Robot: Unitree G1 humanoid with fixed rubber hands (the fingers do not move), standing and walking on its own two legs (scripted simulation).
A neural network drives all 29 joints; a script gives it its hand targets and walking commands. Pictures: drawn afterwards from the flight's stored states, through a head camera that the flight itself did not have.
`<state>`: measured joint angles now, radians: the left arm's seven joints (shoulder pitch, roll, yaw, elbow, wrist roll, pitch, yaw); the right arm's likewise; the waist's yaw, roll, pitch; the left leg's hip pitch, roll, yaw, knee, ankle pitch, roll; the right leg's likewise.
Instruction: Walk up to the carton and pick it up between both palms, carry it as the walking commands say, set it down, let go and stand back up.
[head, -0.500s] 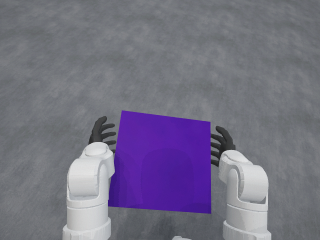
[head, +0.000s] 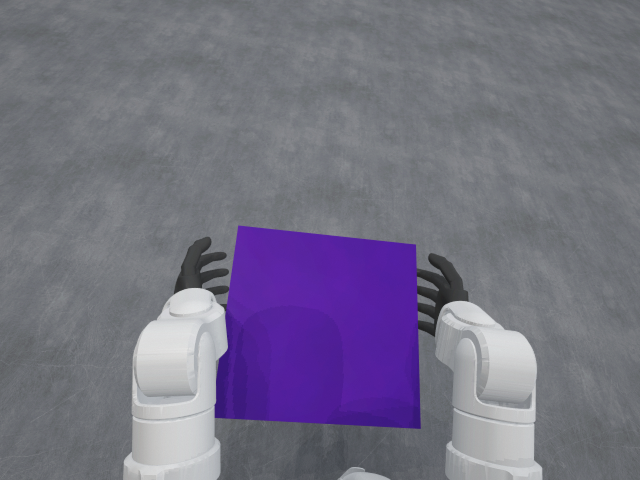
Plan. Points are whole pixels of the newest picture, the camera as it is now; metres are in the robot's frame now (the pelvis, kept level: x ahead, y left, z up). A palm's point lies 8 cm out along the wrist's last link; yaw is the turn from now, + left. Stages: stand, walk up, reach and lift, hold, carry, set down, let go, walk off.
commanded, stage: carry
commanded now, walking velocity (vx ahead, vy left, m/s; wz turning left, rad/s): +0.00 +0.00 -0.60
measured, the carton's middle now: (310, 334) +0.31 +0.02 -0.03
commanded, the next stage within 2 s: none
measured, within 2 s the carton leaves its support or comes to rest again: neither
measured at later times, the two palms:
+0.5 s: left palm (312, 210) +0.42 +0.04 +0.11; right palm (547, 286) +0.32 -0.23 +0.13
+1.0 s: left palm (436, 246) +0.39 -0.12 +0.09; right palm out of the picture +0.23 -0.36 +0.11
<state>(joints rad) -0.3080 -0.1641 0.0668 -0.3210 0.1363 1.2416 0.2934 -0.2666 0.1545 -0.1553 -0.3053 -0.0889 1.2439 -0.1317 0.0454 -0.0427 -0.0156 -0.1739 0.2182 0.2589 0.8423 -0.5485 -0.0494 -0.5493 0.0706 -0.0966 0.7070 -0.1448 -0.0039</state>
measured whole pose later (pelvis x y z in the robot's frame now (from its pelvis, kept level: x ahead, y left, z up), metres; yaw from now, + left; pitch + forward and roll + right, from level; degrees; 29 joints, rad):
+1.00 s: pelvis +0.07 -0.08 +0.01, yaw -30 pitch +5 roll -1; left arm -0.31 -0.17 0.07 -0.26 0.18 1.26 0.24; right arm -0.30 0.16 -0.15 -0.31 -0.07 1.25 -0.22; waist -0.07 -0.02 -0.06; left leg -0.47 0.02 0.12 0.71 -0.38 -0.06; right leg -0.48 0.05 0.08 0.70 -0.30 0.01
